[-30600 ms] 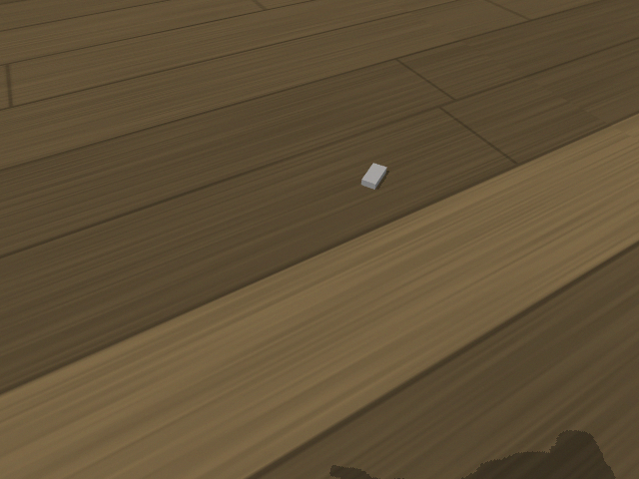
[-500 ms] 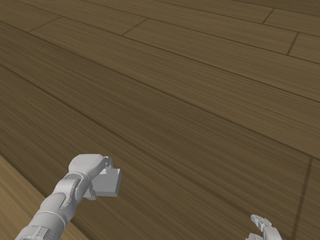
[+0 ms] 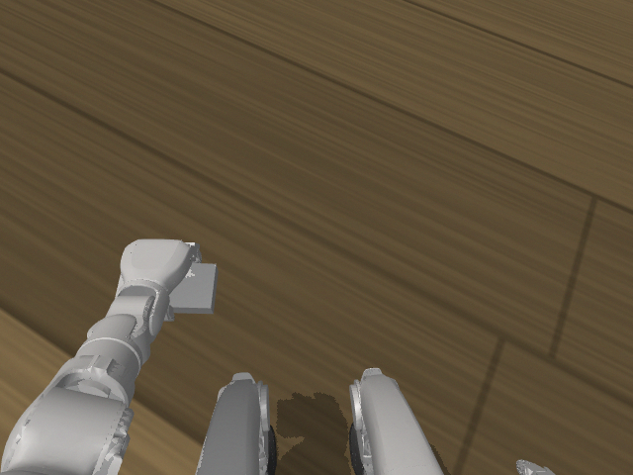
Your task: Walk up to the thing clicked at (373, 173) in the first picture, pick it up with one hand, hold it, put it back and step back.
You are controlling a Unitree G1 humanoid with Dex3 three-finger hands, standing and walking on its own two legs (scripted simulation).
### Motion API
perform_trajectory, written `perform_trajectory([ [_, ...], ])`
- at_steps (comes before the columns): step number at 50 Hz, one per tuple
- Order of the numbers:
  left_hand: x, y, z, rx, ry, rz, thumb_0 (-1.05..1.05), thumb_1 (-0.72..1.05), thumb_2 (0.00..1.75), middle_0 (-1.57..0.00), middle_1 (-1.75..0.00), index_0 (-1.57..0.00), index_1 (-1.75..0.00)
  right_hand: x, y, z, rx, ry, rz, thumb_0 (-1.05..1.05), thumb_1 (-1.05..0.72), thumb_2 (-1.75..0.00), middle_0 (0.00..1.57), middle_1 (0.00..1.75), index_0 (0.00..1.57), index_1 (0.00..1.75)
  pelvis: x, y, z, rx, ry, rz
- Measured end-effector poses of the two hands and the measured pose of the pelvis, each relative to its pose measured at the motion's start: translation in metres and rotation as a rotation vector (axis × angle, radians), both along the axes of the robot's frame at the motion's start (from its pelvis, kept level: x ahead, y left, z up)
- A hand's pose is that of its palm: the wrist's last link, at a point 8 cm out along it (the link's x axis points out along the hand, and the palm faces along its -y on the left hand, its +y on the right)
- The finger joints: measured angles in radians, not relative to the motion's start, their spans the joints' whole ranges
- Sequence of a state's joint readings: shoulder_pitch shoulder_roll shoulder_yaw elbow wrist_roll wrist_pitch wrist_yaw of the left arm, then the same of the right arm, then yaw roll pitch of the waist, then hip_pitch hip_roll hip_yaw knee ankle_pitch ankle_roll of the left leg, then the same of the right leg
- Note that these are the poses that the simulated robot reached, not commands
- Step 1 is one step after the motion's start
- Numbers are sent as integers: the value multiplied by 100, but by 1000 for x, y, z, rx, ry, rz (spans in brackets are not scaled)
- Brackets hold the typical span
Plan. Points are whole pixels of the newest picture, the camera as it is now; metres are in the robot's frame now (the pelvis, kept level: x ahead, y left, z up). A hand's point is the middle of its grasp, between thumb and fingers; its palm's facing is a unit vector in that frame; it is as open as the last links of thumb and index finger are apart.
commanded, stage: crouch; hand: left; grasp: from above
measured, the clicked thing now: (169, 287) +0.40 +0.21 -0.15
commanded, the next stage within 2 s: lower in 1.34 s
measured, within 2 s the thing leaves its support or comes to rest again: neither
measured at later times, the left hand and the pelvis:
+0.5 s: hand (197, 312) +0.41 +0.21 -0.33, palm faces -0.46 +0.02 -0.89, open 9.7 cm; pelvis -0.02 -0.01 -0.16, yaw -2 degrees
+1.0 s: hand (207, 312) +0.43 +0.21 -0.41, palm faces -0.47 +0.01 -0.88, open 9.7 cm; pelvis -0.02 -0.01 -0.24, yaw -4 degrees
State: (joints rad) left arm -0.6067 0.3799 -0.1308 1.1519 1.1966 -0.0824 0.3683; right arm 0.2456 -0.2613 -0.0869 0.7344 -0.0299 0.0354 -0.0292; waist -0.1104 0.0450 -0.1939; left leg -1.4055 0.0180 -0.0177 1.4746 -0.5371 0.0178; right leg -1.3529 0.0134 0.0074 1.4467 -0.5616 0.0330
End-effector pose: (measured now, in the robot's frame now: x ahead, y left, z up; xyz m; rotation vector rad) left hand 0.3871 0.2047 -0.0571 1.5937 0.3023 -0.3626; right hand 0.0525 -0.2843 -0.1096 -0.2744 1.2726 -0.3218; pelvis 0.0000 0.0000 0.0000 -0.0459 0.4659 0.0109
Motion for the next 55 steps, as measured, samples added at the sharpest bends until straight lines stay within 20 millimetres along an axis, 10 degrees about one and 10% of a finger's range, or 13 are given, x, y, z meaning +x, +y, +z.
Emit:
perform_trajectory([
  [9,9,3,-88,0,48,20,2,4,41,-78,-40,-80,-38,-22,17,-76,35,55,3,1,-90,-89,20,30,21,30,-13,2,-68,-13,96,-3],
  [24,23,6,-209,-31,55,10,2,3,41,-79,-40,-81,-38,0,10,-163,42,70,124,0,-90,-90,20,30,21,30,-19,-5,-158,-40,184,-8],
  [55,51,3,-311,-35,78,25,2,6,40,-76,-42,-78,-40,-49,6,-248,77,195,115,0,-91,-90,20,30,21,30,-26,-12,-250,-46,150,-51],
])
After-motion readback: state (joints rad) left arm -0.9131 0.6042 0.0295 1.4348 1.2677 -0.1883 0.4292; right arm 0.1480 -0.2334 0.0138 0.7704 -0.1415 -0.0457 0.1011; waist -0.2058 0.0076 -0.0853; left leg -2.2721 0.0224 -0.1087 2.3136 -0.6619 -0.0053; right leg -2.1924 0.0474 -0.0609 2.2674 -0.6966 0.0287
